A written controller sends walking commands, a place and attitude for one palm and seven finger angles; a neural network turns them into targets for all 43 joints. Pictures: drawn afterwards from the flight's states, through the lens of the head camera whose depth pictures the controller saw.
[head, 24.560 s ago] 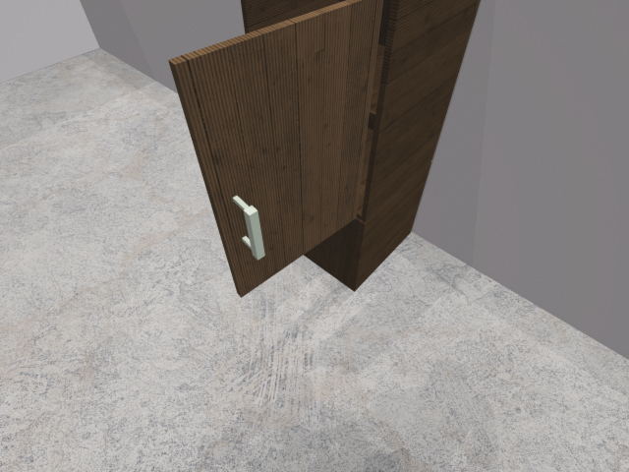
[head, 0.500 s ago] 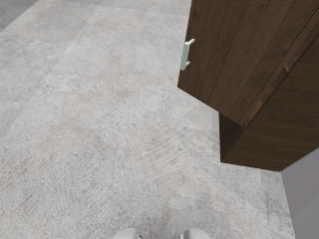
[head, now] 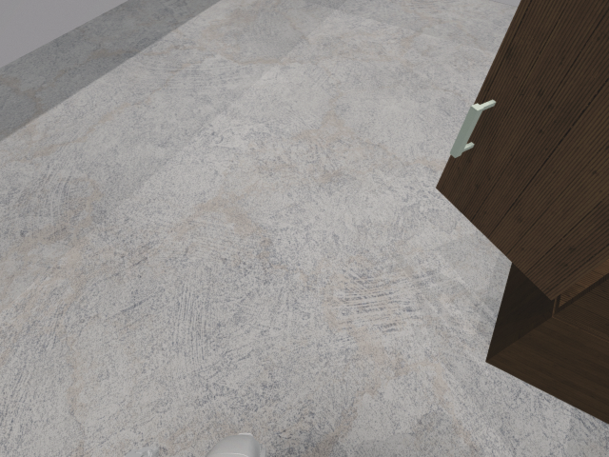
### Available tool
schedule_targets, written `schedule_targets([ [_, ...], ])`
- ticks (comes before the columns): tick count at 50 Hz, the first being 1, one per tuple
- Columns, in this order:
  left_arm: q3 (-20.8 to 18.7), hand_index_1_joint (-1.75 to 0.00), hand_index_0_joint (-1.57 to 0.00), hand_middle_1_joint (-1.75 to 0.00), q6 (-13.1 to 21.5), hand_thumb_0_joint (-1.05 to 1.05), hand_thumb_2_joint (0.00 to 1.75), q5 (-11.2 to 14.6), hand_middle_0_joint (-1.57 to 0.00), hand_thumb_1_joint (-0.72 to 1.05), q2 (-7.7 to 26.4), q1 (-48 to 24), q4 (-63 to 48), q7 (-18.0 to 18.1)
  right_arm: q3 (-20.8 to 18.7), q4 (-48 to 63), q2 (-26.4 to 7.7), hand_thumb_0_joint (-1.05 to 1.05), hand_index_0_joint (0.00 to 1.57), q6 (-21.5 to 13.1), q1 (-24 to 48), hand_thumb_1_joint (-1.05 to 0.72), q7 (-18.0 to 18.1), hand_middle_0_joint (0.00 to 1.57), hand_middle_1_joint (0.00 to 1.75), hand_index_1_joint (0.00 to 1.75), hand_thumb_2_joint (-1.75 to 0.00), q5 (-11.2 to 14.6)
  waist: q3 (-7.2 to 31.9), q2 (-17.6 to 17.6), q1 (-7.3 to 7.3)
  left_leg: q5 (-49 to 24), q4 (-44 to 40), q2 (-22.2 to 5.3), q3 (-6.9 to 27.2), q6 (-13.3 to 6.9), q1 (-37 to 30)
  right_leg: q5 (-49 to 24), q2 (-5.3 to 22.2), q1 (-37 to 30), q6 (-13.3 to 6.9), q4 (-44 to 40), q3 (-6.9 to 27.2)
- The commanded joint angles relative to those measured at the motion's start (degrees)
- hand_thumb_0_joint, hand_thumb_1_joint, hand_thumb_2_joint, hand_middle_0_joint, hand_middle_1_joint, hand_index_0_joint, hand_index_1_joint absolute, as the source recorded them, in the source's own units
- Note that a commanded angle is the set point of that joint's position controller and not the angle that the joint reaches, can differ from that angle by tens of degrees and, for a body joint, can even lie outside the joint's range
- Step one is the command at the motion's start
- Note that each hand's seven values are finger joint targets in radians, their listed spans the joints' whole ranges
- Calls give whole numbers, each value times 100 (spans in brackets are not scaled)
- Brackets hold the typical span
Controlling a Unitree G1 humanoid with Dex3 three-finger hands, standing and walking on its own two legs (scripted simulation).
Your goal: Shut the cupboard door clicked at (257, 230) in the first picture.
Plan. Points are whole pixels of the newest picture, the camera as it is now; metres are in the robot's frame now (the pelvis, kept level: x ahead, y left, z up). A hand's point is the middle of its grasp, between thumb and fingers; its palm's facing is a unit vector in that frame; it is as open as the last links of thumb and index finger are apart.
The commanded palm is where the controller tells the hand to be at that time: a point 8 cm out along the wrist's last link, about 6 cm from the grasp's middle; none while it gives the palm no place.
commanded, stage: walk to a spot facing it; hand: left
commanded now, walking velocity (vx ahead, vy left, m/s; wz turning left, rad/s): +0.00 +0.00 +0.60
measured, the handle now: (472, 129) +0.78 -0.36 -0.09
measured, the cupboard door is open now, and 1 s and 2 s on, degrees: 59 59 59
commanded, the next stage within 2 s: turn to face it in 1.54 s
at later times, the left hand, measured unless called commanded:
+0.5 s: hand out of the picture +0.03 +0.21 -0.15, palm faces +0.30 -0.90 -0.32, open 7.3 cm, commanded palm none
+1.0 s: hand out of the picture -0.06 +0.23 -0.18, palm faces +0.61 -0.75 -0.23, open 7.4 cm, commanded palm none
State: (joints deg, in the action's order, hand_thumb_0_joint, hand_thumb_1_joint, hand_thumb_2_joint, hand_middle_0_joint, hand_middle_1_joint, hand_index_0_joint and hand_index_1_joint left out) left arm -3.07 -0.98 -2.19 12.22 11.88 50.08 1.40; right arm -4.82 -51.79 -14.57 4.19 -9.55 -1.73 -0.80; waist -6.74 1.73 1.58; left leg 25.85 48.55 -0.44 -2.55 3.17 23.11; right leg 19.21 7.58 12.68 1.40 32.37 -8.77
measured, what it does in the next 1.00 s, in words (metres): steps on the spot, turning left: left foot, then right foot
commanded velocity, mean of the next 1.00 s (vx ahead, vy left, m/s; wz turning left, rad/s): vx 0.19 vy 0.00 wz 0.56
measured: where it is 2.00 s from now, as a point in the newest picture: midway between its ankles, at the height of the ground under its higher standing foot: (245, 410)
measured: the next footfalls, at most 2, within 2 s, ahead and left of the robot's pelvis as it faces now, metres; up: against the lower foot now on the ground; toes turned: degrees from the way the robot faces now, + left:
left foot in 0.08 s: +0.03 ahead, +0.13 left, +0.00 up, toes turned +7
right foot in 0.44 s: +0.09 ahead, -0.12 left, +0.00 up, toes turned +13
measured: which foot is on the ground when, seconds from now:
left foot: up 0.00-0.06, down 0.08-0.42, up 0.44-0.84, down 0.86-1.00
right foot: down 0.00-0.08, up 0.10-0.42, down 0.44-0.84, up 0.86-1.00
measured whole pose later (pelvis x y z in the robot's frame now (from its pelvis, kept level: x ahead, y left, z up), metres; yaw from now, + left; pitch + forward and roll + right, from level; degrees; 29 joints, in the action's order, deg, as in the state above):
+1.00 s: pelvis +0.06 +0.05 +0.00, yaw +36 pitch -1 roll +0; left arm -5.8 -2.0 -2.0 15.2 17.2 56.5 -1.0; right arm -1.9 -51.6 -11.4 -2.2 -10.7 -0.4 -1.6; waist -5.1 3.1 -0.7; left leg 17.1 30.4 -0.3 -4.5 -1.8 12.7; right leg 21.8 8.7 26.6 2.8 62.5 -4.5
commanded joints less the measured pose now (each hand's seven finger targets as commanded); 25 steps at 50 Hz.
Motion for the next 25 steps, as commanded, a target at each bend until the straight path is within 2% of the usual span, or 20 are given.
schedule_targets([
  [1,-402,-30,-20,-30,79,0,90,55,-20,90,1336,524,-219,57,30,501,-302,0,20,-218,60,-90,17,20,30,30,-90,3,947,985,-207,-803,-1751,128,-296,-144,-619,-3934,1108,-886,-509,62,449],
  [2,-383,-30,-20,-30,65,0,90,94,-20,90,1254,445,-245,41,-30,394,-541,0,20,-255,-301,-90,6,20,30,30,-90,-13,1160,495,5,-1825,-2451,-71,-24,-238,-1525,-3282,965,-335,-246,757,156],
  [3,-334,-30,-20,-30,20,0,90,144,-20,90,921,559,-432,3,-178,375,-1199,0,20,-300,-548,-90,45,20,30,30,-90,-84,1451,-1193,118,-3957,-2502,-1449,1667,-812,-2663,-756,278,1187,184,1865,-175],
  [4,-173,-30,-20,-30,7,0,90,104,-20,90,655,147,-701,10,-262,261,-1522,0,20,-269,-967,-90,99,20,30,30,-90,-57,1424,-1885,371,-5678,-2588,-2375,2585,-1596,-2748,2044,-114,1999,278,2685,196],
  [5,-205,-30,-20,-30,-69,0,90,67,-20,90,760,-332,-722,66,-233,108,-1394,0,20,-275,-1179,-90,171,20,30,30,-90,-76,1326,-1507,526,-5230,-2551,-2106,2358,-1604,-2493,1702,-96,2066,184,3091,687],
  [6,-221,-30,-20,-30,-69,0,90,101,-20,90,718,-429,-694,59,-193,174,-1268,0,20,-281,-911,-90,243,20,30,30,-90,-89,1099,-1589,382,-4808,-2567,-1880,2221,-1521,-2180,1381,-81,2170,196,3252,809],
  [8,-242,-30,-20,-30,-86,0,90,99,-20,90,761,-334,-544,-7,-101,329,-1039,0,20,-288,-361,-90,289,20,30,30,-90,-98,863,-1185,142,-4287,-2640,-1500,1825,-1317,-1771,721,-111,2067,255,3275,883],
  [9,-245,-30,-20,-30,-90,0,90,104,-20,90,732,-198,-488,-28,-82,367,-991,0,20,-298,-234,-90,292,20,30,30,-90,-97,891,-1135,47,-4171,-2634,-1372,1678,-1265,-1790,586,-149,1992,278,3101,852],
  [10,-246,-30,-20,-30,-94,0,90,109,-20,90,726,-164,-460,-44,-78,377,-992,0,20,-300,-210,-90,294,20,30,30,-90,-89,899,-1124,36,-4018,-2657,-1290,1639,-1235,-1761,514,-206,1902,291,2921,820],
  [12,-235,-30,-20,-30,-92,0,90,115,-20,90,701,-178,-492,-53,-96,374,-1004,0,20,-283,-213,-90,287,20,30,30,-90,-93,884,-992,38,-3504,-2714,-1228,1741,-1244,-1611,549,-319,1662,282,2408,787],
  [14,-232,-30,-20,-30,-101,0,90,114,-20,90,645,-152,-498,-59,-115,401,-1021,0,20,-255,-126,-90,261,20,30,30,-90,-108,830,-1050,6,-2879,-2817,-1141,1852,-1216,-1296,467,-430,1391,264,1978,733],
  [16,-233,-30,-20,-30,-85,0,90,121,-20,90,617,6,-501,-52,-140,454,-1013,0,20,-219,21,-90,236,20,30,30,-90,-118,766,-1257,-64,-2531,-2802,-1056,1999,-1175,-898,406,-564,920,218,1365,665],
  [18,-247,-30,-20,-30,-48,0,90,124,-20,90,629,326,-428,-50,-166,501,-1020,0,20,-190,184,-90,224,20,30,30,-90,-104,782,-1264,-214,-2288,-2639,-931,2073,-1093,-474,90,-723,263,184,697,575],
  [19,-277,-30,-20,-30,-5,0,90,124,-20,90,665,619,-350,-45,-165,548,-934,0,20,-179,275,-90,217,20,30,30,-90,-78,853,-1077,-370,-1725,-2405,-759,2048,-986,-37,-291,-729,-423,181,75,549],
  [20,-343,-30,-20,-30,53,0,90,88,-20,90,900,859,-310,-21,-152,607,-744,0,20,-172,301,-90,190,20,30,30,-90,-33,851,-460,-515,-878,-1854,-350,1813,-727,629,-259,-349,-1096,104,-775,921],
  [21,-448,-30,-20,-30,139,0,90,-25,-20,90,1439,1040,-355,24,-100,688,-298,0,20,-193,81,-90,161,20,30,30,-90,15,976,1388,-592,625,-208,522,962,-282,1557,913,1254,-1569,-415,-1945,2957],
  [22,-408,-30,-20,-30,86,0,90,28,-20,90,1600,747,-437,34,-145,730,-459,0,20,-168,127,-90,131,20,30,30,-90,-62,646,1337,-480,926,1229,481,792,-183,1336,1043,2065,-521,-894,-2263,3410],
  [23,-414,-30,-20,-30,102,0,90,46,-20,90,1356,401,-527,62,-184,669,-506,0,20,-118,53,-90,120,20,30,30,-90,-83,631,1162,-264,604,2033,224,927,-225,1278,1096,1901,-122,-1056,-2172,3292],
  [24,-357,-30,-20,-30,118,0,90,55,-20,90,1159,114,-568,60,-174,572,-485,0,20,-102,32,-90,80,20,30,30,-90,-97,449,1128,-163,223,2453,51,855,-198,1294,1205,1633,105,-980,-2175,2856],
  [25,-294,-30,-20,-30,148,0,90,60,-20,90,964,-132,-597,44,-161,486,-468,0,20,-87,-47,-90,26,20,30,30,-90,-121,336,1066,-15,-207,2588,-82,726,-145,1213,1020,1340,258,-827,-2132,2126],
])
